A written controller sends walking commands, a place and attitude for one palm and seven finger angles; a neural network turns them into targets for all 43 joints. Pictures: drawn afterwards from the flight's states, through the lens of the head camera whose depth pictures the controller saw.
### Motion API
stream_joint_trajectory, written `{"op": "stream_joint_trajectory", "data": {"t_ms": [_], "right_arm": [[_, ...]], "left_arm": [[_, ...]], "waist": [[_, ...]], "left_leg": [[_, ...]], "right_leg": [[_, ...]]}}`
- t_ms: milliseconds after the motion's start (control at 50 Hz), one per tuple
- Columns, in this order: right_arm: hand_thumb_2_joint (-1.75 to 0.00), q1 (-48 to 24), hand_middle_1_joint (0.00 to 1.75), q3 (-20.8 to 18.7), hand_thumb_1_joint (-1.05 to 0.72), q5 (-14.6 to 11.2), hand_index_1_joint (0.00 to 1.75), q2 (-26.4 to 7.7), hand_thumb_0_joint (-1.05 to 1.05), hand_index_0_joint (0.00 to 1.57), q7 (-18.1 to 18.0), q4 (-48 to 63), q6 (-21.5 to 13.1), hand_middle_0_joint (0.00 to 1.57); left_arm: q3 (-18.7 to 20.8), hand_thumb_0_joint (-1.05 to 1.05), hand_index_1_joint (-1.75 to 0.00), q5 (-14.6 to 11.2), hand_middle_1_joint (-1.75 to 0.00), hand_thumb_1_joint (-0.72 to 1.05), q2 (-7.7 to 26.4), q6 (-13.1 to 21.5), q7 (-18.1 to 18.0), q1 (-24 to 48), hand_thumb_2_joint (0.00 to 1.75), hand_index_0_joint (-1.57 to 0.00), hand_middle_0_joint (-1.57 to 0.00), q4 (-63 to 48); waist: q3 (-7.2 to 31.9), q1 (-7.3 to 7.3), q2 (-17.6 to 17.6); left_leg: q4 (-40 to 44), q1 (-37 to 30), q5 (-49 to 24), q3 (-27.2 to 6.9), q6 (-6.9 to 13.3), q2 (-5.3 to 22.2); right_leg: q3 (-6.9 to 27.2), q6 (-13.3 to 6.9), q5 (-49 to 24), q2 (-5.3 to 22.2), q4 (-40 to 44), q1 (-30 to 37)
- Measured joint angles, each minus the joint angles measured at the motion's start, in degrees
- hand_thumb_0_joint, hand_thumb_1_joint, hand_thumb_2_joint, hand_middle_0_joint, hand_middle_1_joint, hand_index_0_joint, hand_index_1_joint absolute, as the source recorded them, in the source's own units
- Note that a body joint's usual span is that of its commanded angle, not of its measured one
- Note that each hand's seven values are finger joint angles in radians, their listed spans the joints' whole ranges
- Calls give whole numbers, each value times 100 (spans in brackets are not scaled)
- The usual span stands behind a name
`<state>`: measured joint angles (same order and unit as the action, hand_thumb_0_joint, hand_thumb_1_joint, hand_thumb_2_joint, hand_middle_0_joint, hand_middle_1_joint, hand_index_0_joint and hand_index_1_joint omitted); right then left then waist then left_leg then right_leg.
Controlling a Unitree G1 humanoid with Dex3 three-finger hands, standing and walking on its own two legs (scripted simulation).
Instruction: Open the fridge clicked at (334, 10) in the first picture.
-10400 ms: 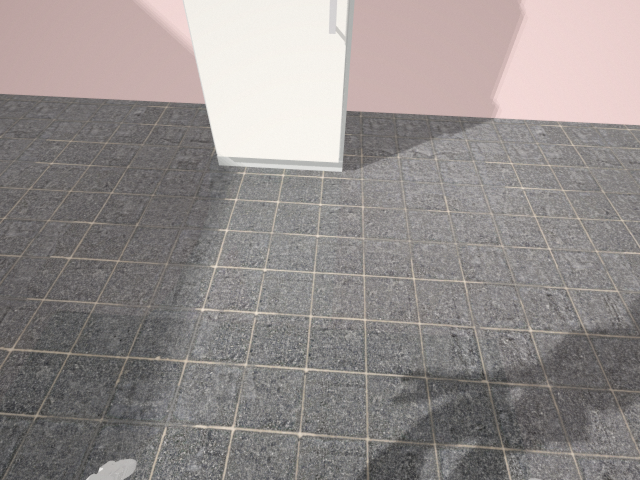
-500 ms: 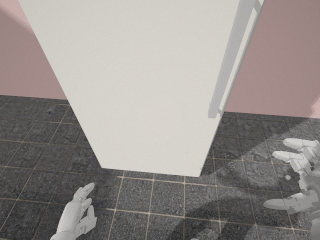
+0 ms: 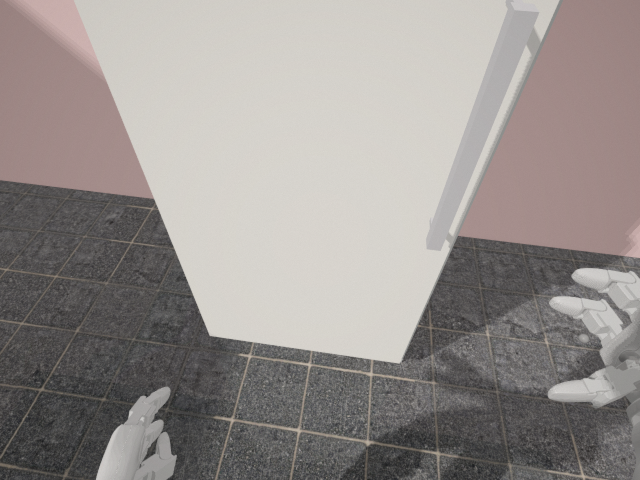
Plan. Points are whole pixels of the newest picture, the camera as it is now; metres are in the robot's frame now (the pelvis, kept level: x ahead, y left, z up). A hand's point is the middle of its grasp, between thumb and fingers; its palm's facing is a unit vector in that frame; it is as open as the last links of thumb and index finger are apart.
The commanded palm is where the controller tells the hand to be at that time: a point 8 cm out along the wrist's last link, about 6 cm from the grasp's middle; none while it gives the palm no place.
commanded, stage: raise the hand to about handle height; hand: right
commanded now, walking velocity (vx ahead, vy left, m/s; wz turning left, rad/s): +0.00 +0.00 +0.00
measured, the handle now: (465, 147) +0.53 -0.18 +0.15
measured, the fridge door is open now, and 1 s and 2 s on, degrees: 0 0 0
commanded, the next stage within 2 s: move the hooked fingers beside the handle in 0.28 s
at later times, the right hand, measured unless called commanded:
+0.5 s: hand (592, 347) +0.26 -0.28 +0.09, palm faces +0.16 +0.99 +0.00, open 14.0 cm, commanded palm +0.24 -0.32 +0.09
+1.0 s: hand (555, 298) +0.32 -0.26 +0.09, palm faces +0.13 +0.99 +0.00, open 14.0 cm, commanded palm +0.30 -0.30 +0.09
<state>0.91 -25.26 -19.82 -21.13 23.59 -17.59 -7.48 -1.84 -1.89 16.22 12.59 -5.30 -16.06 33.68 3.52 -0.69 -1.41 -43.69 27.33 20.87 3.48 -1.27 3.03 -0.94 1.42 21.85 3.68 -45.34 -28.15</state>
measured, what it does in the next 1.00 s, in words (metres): stands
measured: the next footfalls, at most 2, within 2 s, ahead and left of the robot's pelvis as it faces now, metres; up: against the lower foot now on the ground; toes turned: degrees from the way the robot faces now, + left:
none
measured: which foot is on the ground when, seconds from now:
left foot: down 0.00-1.00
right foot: down 0.00-1.00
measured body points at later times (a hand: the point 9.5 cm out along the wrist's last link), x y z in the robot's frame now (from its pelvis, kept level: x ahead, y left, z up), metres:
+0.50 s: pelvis -0.02 +0.00 +0.00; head +0.00 +0.00 +0.45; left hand +0.16 +0.24 -0.07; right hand +0.25 -0.33 +0.09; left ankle +0.01 +0.14 -0.71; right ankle +0.01 -0.13 -0.71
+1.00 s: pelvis -0.01 +0.00 +0.00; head +0.03 +0.00 +0.45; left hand +0.13 +0.25 -0.09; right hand +0.31 -0.31 +0.09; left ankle +0.01 +0.14 -0.71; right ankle +0.01 -0.13 -0.71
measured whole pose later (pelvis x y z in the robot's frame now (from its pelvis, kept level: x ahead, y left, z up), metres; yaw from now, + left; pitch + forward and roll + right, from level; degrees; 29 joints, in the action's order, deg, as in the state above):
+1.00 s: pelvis -0.01 +0.00 +0.00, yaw +0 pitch +6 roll +1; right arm -11.5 -23.6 -15.8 -20.5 19.2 -27.8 -12.6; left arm -2.0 -1.4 15.3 10.4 -5.1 -17.1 35.6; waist 2.8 0.2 -0.7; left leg -43.9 29.2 20.3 3.3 -1.1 3.0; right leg -0.9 1.5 21.1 3.6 -45.3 -29.9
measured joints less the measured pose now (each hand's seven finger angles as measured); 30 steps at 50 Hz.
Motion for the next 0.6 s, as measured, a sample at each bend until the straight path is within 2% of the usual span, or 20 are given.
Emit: {"op": "stream_joint_trajectory", "data": {"t_ms": [140,320,440,600], "right_arm": [[-30,65,120,-17,50,112,120,147,-1,30,-242,189,-442,30],[-30,-68,120,31,50,45,120,22,-1,30,2,-115,-214,30],[-30,-116,120,16,50,66,120,67,-1,30,-57,-144,-304,30],[-29,-825,120,148,50,218,120,7,-1,30,-86,-593,-342,30]], "left_arm": [[-8,2,-30,31,-30,90,-52,15,21,-8,90,-20,-20,57],[-97,2,-30,-1,-30,90,-95,35,-56,100,90,-20,-20,58],[-115,2,-30,12,-30,90,-91,93,-65,116,90,-20,-20,43],[-118,2,-30,10,-30,90,-69,117,-142,172,90,-21,-20,167]], "waist": [[-69,-44,68],[-87,-55,-9],[-120,-87,6],[-222,-64,52]], "left_leg": [[8,-60,-30,28,26,-21],[60,-104,-101,46,29,-15],[42,-75,-112,53,29,-10],[-11,28,-111,104,30,7]], "right_leg": [[32,20,-38,18,2,47],[52,19,-119,6,57,82],[64,19,-137,-1,40,48],[124,15,-138,-19,-44,-97]]}}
